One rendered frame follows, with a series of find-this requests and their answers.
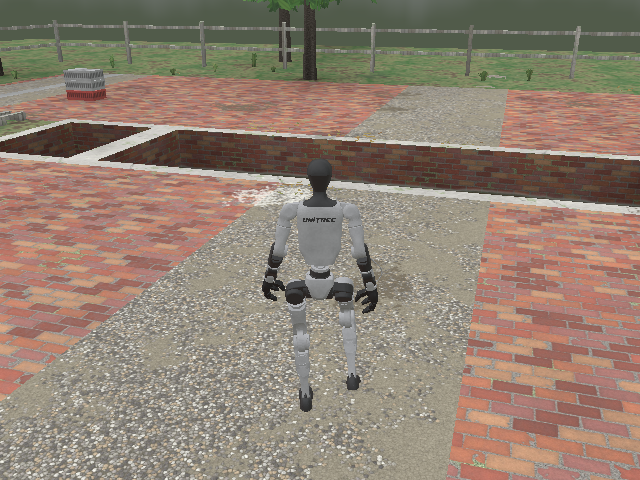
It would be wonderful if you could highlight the robot left hand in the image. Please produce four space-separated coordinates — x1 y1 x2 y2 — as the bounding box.
262 279 285 301

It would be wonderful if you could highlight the robot left upper arm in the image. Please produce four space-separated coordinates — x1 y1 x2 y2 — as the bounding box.
272 202 299 257

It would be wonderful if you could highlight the robot right upper arm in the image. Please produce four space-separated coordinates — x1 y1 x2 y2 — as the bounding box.
340 202 367 259

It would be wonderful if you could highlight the robot right hand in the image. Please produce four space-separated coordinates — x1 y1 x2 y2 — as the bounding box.
355 287 378 314

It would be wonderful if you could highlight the left robot forearm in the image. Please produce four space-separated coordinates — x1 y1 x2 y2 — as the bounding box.
264 242 283 283

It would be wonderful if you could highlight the humanoid robot torso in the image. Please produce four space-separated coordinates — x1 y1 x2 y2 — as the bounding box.
297 197 344 300

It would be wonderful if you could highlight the robot left thigh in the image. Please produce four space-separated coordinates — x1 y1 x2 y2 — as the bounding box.
285 279 310 352

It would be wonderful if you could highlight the right robot forearm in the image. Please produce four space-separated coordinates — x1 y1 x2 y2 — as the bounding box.
356 243 377 291

